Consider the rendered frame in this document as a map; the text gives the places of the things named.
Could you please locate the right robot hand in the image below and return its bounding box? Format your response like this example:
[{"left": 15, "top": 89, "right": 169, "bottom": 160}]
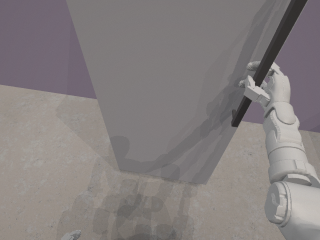
[{"left": 238, "top": 61, "right": 291, "bottom": 112}]

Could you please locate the fridge door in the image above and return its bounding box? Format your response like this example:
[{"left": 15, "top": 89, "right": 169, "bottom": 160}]
[{"left": 66, "top": 0, "right": 308, "bottom": 185}]

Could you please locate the handle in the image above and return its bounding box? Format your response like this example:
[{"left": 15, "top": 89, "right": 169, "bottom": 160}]
[{"left": 231, "top": 0, "right": 308, "bottom": 127}]

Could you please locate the right robot forearm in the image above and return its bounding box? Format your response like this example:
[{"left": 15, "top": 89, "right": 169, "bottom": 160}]
[{"left": 262, "top": 102, "right": 320, "bottom": 188}]

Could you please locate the left robot hand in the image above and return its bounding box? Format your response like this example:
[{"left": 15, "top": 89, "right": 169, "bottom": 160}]
[{"left": 61, "top": 230, "right": 81, "bottom": 240}]

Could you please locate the robot right upper arm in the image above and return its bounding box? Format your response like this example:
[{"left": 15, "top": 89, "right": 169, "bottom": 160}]
[{"left": 264, "top": 181, "right": 320, "bottom": 240}]

